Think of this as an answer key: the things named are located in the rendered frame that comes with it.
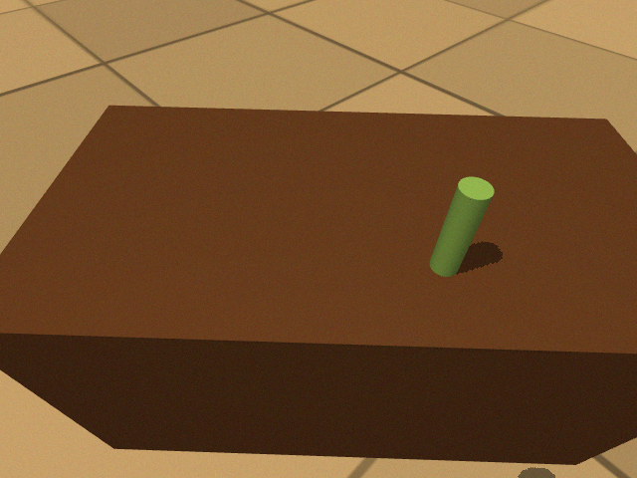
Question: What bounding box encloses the can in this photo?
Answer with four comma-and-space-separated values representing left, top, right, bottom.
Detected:
429, 177, 495, 277

